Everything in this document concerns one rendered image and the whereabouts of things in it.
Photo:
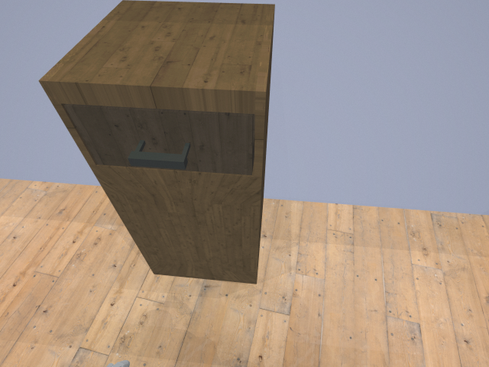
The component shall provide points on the handle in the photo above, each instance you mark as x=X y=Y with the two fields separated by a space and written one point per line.
x=162 y=160

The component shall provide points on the cabinet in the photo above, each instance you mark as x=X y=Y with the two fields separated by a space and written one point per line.
x=195 y=56

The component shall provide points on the drawer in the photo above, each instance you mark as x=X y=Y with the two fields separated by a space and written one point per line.
x=220 y=142

